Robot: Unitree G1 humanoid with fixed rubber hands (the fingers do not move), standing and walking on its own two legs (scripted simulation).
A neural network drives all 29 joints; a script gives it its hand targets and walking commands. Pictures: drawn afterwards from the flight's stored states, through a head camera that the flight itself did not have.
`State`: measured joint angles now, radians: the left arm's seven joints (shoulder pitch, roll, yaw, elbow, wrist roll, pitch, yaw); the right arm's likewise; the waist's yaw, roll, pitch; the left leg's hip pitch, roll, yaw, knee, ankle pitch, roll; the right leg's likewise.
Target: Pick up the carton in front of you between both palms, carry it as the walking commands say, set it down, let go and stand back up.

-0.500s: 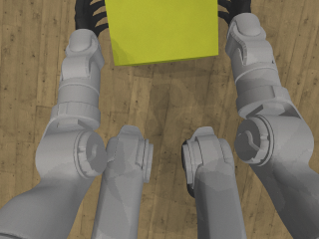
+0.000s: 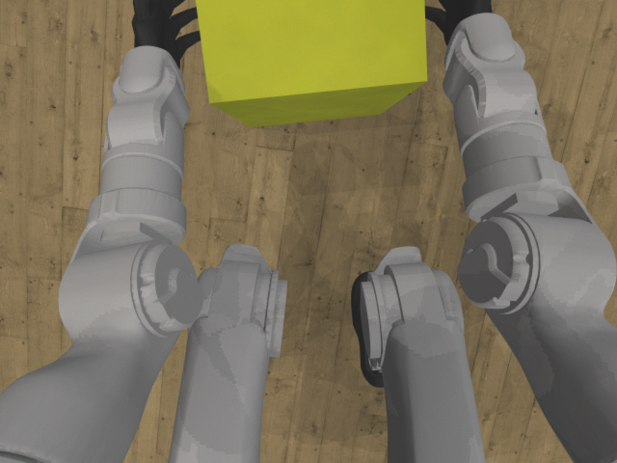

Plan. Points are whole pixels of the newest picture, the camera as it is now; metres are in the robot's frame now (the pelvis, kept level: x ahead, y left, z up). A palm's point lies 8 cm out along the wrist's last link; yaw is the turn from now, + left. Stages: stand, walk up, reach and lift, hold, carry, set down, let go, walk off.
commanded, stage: set down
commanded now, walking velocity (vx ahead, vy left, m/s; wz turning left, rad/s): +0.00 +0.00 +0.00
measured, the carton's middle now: (308, 26) +0.57 +0.01 -0.25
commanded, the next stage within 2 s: let go in 1.50 s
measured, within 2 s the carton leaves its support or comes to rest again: neither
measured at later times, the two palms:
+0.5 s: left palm (114, 102) +0.47 +0.23 -0.18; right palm (477, 85) +0.49 -0.18 -0.20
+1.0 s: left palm (21, 31) +0.49 +0.21 -0.02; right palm out of the picture +0.52 -0.17 -0.03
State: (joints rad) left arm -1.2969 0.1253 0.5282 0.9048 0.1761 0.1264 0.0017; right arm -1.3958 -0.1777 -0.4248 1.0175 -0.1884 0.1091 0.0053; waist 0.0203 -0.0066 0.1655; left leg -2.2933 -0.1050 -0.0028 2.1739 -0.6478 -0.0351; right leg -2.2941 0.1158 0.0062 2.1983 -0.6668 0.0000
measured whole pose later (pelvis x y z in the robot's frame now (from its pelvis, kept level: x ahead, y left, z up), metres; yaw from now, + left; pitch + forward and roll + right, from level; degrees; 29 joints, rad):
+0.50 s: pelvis -0.03 +0.00 -0.02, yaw +0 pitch +34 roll +2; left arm -1.24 0.36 0.18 0.96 -0.21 0.03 0.10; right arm -1.30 -0.41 -0.05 1.02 0.22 0.06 -0.07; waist 0.04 0.01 0.40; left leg -2.24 -0.05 0.04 2.22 -0.58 0.00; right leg -2.24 0.06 -0.01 2.26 -0.60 -0.02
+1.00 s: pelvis -0.01 +0.00 +0.08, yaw +1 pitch +45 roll +1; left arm -1.13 0.25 0.24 0.90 -0.14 0.10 0.09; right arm -1.23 -0.31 -0.20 1.02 0.04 0.09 -0.07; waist 0.04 0.00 0.00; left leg -2.11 -0.07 0.01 1.87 -0.55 0.00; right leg -2.10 0.05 0.00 1.90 -0.58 -0.02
